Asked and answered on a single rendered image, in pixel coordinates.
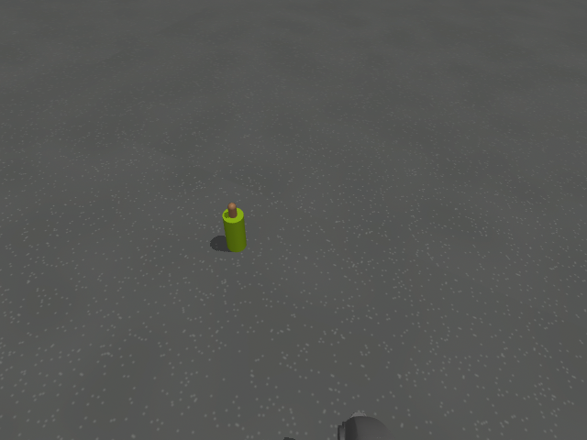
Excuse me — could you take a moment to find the bottle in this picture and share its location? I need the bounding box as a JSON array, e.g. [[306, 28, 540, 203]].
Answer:
[[223, 203, 247, 252]]

